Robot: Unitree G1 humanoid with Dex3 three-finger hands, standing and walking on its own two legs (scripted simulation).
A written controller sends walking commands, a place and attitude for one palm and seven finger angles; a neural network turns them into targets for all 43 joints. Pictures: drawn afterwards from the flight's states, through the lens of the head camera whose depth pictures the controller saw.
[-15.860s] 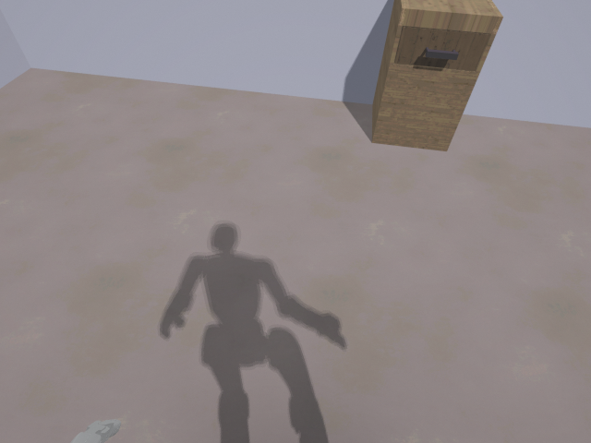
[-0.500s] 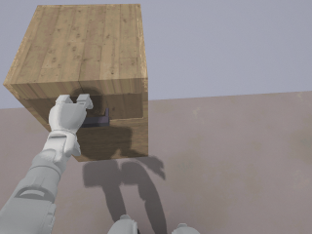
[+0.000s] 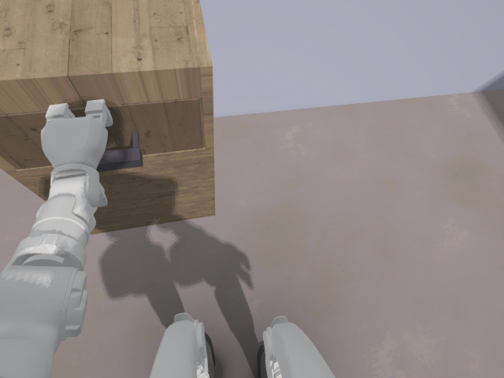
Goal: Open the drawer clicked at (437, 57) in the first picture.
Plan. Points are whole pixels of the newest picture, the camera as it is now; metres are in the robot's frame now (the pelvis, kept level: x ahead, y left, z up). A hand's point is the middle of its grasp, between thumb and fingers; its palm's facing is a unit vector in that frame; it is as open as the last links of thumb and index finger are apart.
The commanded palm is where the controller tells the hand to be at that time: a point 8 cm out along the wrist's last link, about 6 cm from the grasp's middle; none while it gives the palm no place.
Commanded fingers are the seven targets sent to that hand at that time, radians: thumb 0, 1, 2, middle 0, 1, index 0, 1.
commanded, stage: move the hooked fingers above the handle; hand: left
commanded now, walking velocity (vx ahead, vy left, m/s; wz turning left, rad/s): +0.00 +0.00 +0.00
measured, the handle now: (102, 151) +0.53 +0.25 -0.10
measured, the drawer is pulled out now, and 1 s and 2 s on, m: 0.00 0.00 0.00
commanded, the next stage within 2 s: none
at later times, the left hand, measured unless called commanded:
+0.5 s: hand (91, 162) +0.48 +0.24 -0.04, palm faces -0.05 -0.01 -1.00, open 13.8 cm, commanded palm +0.46 +0.22 +0.02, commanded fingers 0.00 -0.50 0.30 -0.30 -1.20 -0.30 -1.20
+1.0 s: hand (95, 169) +0.47 +0.23 -0.05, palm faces -0.15 -0.04 -0.99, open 13.8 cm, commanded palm +0.46 +0.22 +0.02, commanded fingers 0.00 -0.50 0.30 -0.30 -1.20 -0.30 -1.20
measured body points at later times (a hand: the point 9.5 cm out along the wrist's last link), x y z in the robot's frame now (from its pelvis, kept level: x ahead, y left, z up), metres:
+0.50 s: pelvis +0.00 -0.01 +0.00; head +0.15 +0.01 +0.43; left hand +0.47 +0.24 +0.02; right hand +0.04 -0.28 -0.12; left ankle +0.05 +0.08 -0.63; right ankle +0.00 -0.12 -0.63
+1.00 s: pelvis +0.01 -0.02 +0.01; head +0.16 +0.00 +0.44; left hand +0.47 +0.23 +0.01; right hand +0.04 -0.28 -0.11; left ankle +0.05 +0.08 -0.63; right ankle +0.00 -0.12 -0.63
